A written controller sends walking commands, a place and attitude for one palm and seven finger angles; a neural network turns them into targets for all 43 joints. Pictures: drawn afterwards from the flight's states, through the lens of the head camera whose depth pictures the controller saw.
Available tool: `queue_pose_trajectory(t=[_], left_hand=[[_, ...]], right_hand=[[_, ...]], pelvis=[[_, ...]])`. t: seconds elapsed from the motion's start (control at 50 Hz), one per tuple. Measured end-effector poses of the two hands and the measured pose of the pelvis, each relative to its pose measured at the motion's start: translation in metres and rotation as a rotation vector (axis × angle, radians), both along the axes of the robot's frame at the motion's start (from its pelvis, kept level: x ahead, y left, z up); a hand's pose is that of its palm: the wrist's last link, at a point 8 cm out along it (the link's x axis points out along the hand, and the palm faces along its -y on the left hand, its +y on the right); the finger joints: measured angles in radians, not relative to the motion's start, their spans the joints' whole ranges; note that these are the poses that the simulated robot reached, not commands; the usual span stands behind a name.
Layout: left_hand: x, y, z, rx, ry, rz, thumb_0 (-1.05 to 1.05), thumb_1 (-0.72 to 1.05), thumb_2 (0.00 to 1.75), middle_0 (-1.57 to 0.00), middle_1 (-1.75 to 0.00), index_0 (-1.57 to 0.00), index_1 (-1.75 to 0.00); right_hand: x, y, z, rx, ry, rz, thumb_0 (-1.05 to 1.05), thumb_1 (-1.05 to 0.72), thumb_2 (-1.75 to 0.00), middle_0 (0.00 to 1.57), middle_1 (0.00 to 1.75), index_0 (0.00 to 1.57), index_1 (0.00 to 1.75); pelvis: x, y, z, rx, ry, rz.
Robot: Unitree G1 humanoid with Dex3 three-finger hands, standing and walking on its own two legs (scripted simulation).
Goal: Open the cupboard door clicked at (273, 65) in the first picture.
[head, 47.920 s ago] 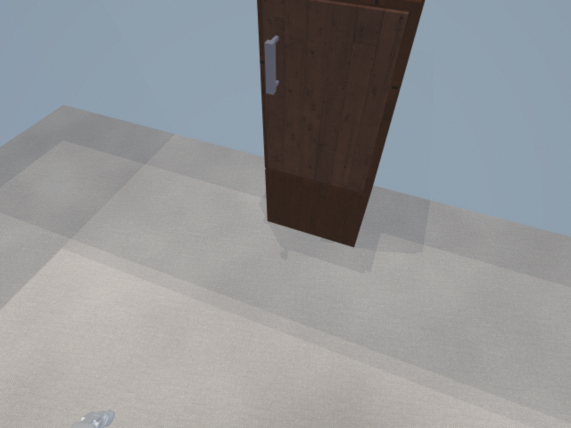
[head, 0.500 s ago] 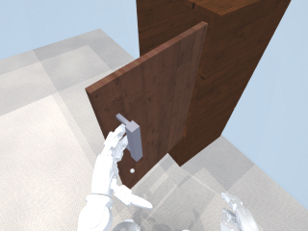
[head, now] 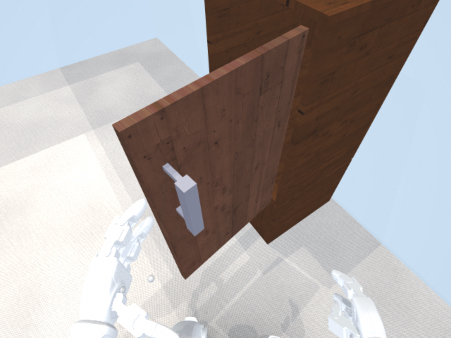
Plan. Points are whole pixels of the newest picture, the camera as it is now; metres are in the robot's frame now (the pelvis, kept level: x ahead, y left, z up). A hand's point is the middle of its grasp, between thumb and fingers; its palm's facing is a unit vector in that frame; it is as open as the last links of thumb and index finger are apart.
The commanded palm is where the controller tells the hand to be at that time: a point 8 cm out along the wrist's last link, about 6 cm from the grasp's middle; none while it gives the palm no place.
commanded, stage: slide the hand sideways off the handle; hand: left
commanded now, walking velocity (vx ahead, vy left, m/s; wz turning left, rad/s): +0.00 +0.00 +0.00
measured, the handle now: (183, 200) +0.33 +0.09 +0.08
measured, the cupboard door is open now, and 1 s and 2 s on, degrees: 99 99 99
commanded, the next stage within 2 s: draw the hand back to the body in 0.16 s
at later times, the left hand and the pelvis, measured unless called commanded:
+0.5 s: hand (114, 282) +0.19 +0.16 +0.10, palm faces -0.02 -1.00 -0.04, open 16.3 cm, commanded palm +0.16 +0.22 +0.11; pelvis +0.00 +0.01 +0.01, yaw +0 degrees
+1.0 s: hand (46, 265) +0.19 +0.23 +0.15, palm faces +0.22 -0.92 -0.31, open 14.5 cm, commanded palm +0.15 +0.28 +0.18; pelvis +0.01 +0.03 +0.05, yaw +0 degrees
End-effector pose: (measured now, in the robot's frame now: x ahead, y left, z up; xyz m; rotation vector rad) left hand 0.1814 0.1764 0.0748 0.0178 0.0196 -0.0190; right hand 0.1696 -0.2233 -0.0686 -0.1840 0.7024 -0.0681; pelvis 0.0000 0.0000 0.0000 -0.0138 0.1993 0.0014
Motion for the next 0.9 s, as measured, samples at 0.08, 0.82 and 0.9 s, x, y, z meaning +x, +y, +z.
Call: queue_pose_trajectory(t=[0.08, 0.82, 0.9], left_hand=[[-0.003, 0.009, -0.001, 0.003, 0.003, 0.002, -0.01, -0.50, 0.29, -0.15, -0.30, -0.16, -0.31], [-0.020, 0.072, 0.070, 0.120, -0.034, 0.052, -0.01, -0.44, 0.32, -0.15, -0.30, -0.15, -0.30], [-0.024, 0.081, 0.081, 0.227, 0.016, 0.167, -0.01, -0.34, 0.36, -0.16, -0.30, -0.16, -0.30]], right_hand=[[-0.004, -0.006, -0.002, -0.010, 0.009, -0.018, 0.01, -0.91, -0.89, 0.20, 0.30, 0.20, 0.30], [0.007, 0.026, 0.042, -0.007, -0.113, -0.014, 0.01, -0.91, -0.89, 0.20, 0.30, 0.20, 0.30], [0.009, 0.029, 0.050, -0.021, -0.099, -0.025, 0.01, -0.91, -0.89, 0.20, 0.30, 0.20, 0.30]], pelvis=[[-0.001, -0.002, -0.001, -0.001, 0.003, 0.001], [0.002, 0.020, 0.028, -0.022, -0.101, 0.001], [0.006, 0.023, 0.039, -0.020, -0.132, -0.004]])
